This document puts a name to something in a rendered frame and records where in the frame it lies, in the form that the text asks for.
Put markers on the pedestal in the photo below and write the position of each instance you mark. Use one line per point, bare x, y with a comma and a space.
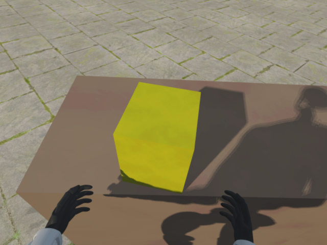
266, 142

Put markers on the robot right hand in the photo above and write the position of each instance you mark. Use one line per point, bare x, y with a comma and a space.
241, 220

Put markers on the robot left hand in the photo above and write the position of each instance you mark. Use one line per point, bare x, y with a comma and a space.
66, 208

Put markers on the robot left forearm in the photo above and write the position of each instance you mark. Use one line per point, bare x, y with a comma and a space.
47, 236

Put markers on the carton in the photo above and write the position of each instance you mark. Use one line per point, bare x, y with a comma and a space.
155, 137

